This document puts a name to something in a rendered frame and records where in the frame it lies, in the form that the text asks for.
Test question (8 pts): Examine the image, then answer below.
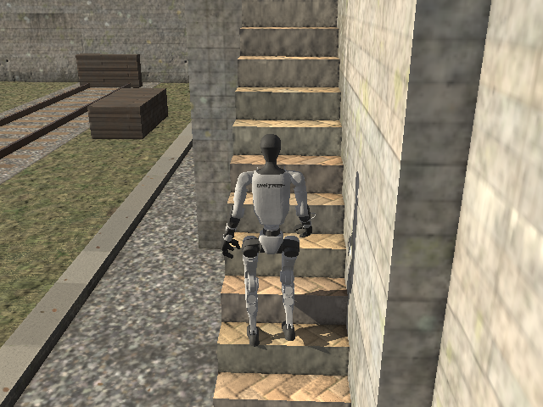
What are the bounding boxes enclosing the stairs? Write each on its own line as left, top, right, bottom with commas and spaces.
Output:
213, 0, 351, 407

